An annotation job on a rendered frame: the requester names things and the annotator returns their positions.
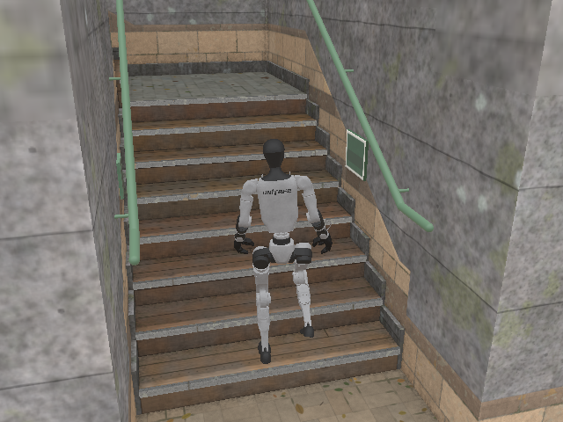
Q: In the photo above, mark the right robot upper arm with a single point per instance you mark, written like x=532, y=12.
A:
x=309, y=197

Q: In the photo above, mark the robot left forearm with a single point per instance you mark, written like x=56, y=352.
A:
x=240, y=232

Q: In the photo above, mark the right robot shin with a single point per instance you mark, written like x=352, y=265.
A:
x=304, y=299

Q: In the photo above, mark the robot right forearm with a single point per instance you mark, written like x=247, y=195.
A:
x=320, y=227

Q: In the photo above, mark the humanoid robot torso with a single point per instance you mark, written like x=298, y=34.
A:
x=279, y=212

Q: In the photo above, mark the robot left hand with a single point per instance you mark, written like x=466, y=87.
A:
x=237, y=245

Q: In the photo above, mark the left robot upper arm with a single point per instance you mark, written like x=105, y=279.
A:
x=249, y=188

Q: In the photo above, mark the robot right hand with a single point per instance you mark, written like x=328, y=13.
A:
x=328, y=243

